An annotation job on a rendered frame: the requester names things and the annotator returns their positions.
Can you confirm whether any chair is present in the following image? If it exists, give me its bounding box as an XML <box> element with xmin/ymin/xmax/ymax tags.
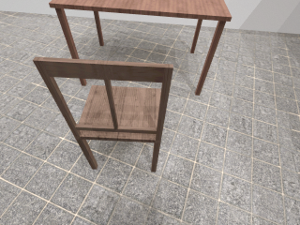
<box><xmin>33</xmin><ymin>56</ymin><xmax>173</xmax><ymax>173</ymax></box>

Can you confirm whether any table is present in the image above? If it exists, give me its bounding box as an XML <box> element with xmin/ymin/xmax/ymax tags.
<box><xmin>49</xmin><ymin>0</ymin><xmax>232</xmax><ymax>96</ymax></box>

